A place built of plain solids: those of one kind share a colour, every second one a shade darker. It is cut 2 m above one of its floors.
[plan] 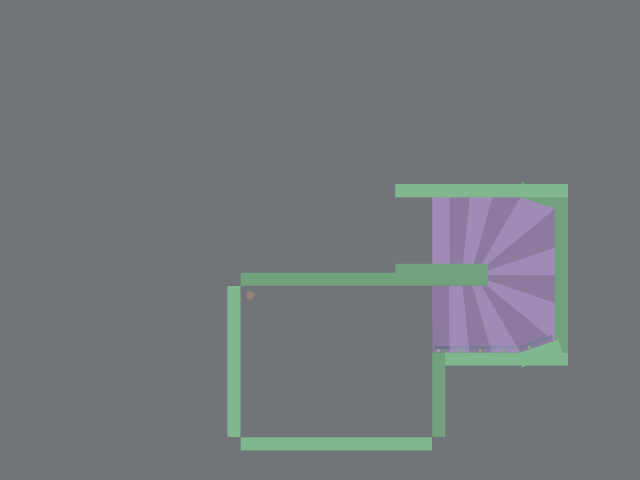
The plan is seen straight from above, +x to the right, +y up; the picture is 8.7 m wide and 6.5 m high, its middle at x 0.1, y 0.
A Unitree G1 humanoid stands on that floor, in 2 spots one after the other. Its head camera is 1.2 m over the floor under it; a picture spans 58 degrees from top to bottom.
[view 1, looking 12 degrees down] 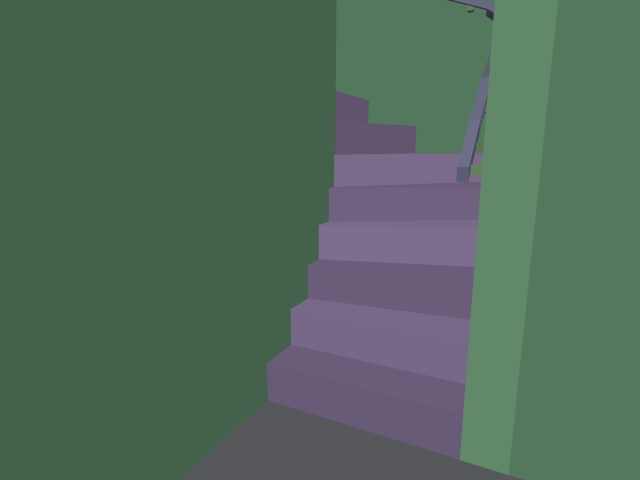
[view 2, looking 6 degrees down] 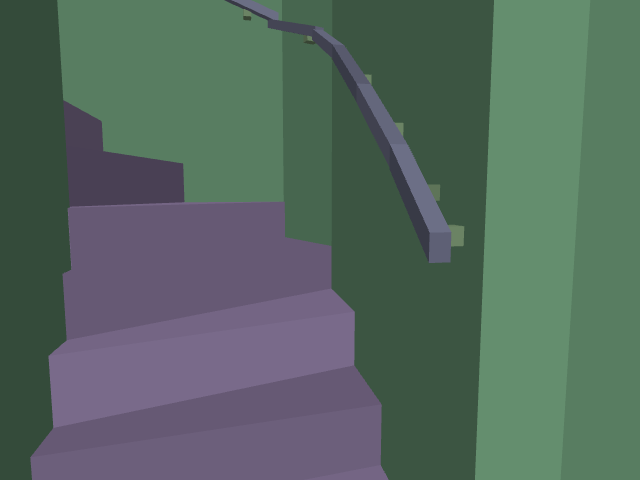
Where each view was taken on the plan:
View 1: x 0.05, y -1.71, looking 27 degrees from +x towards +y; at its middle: tread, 2.43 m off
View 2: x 0.96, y -1.11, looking -11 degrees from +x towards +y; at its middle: wall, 2.00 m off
